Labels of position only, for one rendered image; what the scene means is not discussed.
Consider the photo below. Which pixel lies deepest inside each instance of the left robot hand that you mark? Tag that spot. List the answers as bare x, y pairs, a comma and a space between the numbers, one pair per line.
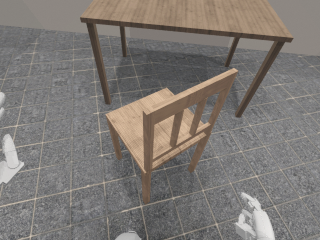
10, 167

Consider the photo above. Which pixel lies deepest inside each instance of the chair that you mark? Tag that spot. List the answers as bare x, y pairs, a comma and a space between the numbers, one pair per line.
157, 128

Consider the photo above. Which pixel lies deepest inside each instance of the table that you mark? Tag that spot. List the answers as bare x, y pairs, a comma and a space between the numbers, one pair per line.
249, 19

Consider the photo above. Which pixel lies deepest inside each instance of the right robot hand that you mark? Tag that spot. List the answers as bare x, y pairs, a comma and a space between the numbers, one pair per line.
259, 222

